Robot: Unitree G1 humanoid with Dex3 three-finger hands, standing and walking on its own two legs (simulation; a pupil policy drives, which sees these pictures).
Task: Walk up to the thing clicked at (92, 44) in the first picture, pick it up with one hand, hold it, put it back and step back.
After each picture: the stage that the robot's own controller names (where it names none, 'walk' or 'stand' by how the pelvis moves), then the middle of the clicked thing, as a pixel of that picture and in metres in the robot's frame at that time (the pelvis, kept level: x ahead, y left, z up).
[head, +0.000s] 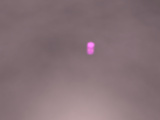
stand; (90, 48) +1.26 -0.11 -0.72
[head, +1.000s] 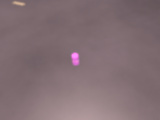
walk; (75, 59) +1.12 +0.16 -0.70
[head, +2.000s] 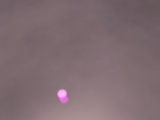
walk; (63, 96) +0.64 +0.23 -0.72
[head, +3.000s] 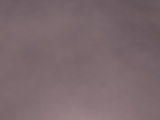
walk; out of the picture +0.38 +0.12 -0.70
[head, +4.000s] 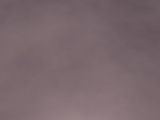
stand; out of the picture +0.33 +0.15 -0.72
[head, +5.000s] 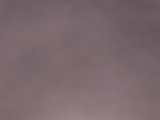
stand; out of the picture +0.33 +0.14 -0.72
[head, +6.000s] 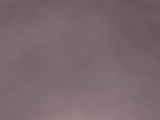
stand; out of the picture +0.32 +0.14 -0.73
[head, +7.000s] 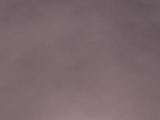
stand; out of the picture +0.32 +0.14 -0.73
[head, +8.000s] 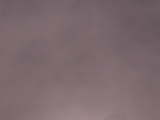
go down; out of the picture +0.32 +0.14 -0.72
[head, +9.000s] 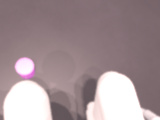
go down; (26, 69) +0.41 +0.17 -0.29
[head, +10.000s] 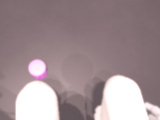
approach; (38, 70) +0.41 +0.17 -0.31
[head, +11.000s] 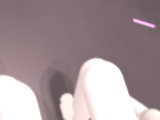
close in; out of the picture +0.40 +0.20 -0.23
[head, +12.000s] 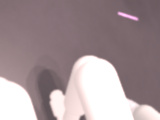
close; out of the picture +0.40 +0.22 -0.22
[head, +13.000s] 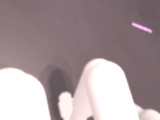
lift; out of the picture +0.36 +0.21 -0.21
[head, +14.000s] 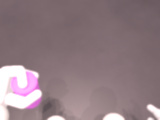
lift; (27, 91) +0.31 +0.18 +0.00
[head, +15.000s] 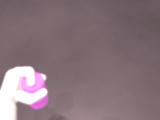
hold; (35, 91) +0.32 +0.17 +0.01
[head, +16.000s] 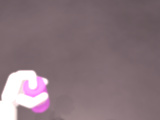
hold; (37, 95) +0.31 +0.16 +0.00
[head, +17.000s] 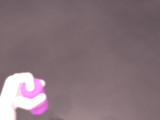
crouch; (35, 97) +0.31 +0.17 -0.01
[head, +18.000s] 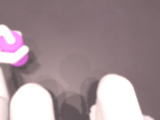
lower; (14, 49) +0.45 +0.19 -0.10
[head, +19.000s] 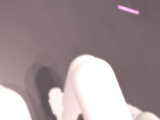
lower; out of the picture +0.43 +0.25 -0.23
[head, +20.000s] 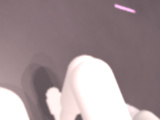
lower; out of the picture +0.43 +0.24 -0.23
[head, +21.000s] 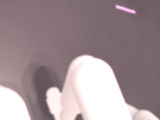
lower; out of the picture +0.43 +0.24 -0.23
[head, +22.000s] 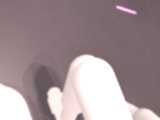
lower; out of the picture +0.43 +0.23 -0.23
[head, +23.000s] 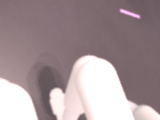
loosen; out of the picture +0.41 +0.21 -0.24
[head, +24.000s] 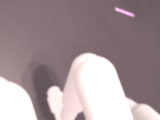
withdraw; out of the picture +0.41 +0.20 -0.23
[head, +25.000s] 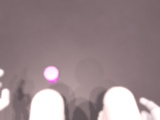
walk; (52, 75) +0.42 +0.14 -0.41
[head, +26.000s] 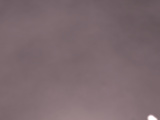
stand; out of the picture +0.34 +0.12 -0.66
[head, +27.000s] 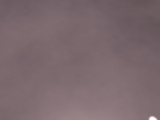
stand; out of the picture +0.35 +0.13 -0.67
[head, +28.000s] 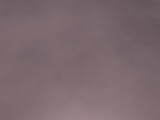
stand; out of the picture +0.35 +0.12 -0.69
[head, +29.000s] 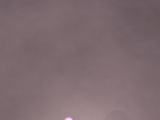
walk; out of the picture +0.37 +0.11 -0.71
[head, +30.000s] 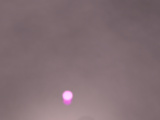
walk; (67, 98) +0.53 +0.06 -0.71
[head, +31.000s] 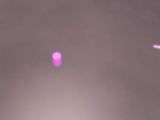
walk; (57, 59) +0.84 +0.18 -0.70
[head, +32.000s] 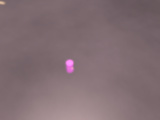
stand; (69, 66) +0.99 +0.12 -0.71
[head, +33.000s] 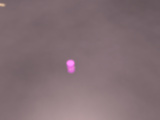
stand; (70, 66) +0.99 +0.12 -0.73
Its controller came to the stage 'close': yes
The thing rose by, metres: 0.71
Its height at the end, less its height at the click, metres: +0.00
